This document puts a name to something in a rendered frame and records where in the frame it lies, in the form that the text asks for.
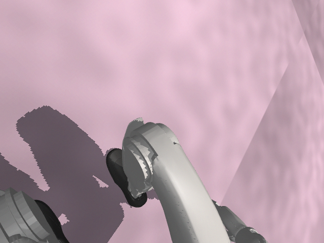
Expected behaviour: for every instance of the right robot foot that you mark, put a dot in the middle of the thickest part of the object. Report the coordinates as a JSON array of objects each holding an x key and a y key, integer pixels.
[{"x": 115, "y": 167}]

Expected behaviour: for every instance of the left robot foot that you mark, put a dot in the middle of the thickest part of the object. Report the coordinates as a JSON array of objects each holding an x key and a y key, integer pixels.
[{"x": 52, "y": 221}]

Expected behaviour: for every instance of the right robot arm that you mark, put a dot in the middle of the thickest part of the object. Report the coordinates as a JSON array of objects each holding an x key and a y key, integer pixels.
[{"x": 249, "y": 235}]

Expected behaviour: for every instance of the right robot hand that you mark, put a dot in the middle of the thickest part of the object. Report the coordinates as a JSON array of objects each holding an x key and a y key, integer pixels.
[{"x": 231, "y": 221}]

